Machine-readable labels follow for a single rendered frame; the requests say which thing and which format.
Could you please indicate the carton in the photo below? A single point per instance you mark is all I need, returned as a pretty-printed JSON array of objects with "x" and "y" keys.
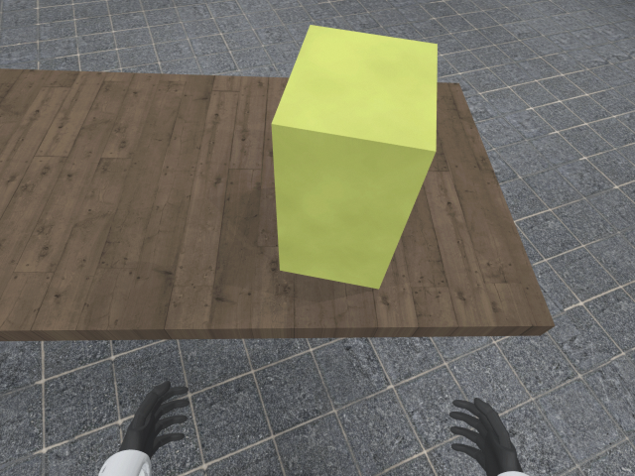
[{"x": 353, "y": 138}]

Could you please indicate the right robot hand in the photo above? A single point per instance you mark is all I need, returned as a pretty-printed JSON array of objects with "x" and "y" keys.
[{"x": 497, "y": 453}]

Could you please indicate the table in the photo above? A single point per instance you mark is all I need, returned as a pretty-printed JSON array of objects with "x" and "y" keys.
[{"x": 142, "y": 206}]

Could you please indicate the left robot forearm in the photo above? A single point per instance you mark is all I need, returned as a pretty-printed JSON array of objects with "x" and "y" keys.
[{"x": 127, "y": 463}]

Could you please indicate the left robot hand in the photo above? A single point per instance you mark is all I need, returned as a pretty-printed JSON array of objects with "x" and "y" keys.
[{"x": 146, "y": 424}]

